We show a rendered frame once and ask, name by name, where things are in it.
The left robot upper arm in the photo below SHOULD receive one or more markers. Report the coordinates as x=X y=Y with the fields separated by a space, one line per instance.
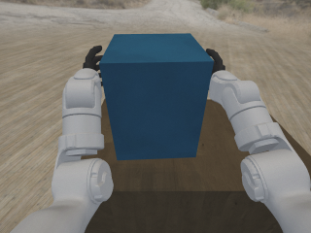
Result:
x=78 y=189

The robot left forearm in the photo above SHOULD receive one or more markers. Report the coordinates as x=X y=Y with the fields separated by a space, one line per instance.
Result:
x=81 y=117

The carton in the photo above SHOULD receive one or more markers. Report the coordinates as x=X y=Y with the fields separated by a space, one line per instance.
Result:
x=156 y=88

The pedestal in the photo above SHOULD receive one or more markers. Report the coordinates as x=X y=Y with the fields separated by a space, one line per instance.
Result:
x=202 y=194

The right robot upper arm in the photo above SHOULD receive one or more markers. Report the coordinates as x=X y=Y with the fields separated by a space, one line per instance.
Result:
x=278 y=179

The robot right forearm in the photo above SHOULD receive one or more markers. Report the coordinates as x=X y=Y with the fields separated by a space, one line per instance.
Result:
x=253 y=126

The left robot hand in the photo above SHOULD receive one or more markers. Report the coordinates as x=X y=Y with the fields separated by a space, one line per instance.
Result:
x=91 y=60

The right robot hand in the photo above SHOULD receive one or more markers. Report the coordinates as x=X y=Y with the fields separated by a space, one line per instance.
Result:
x=218 y=62

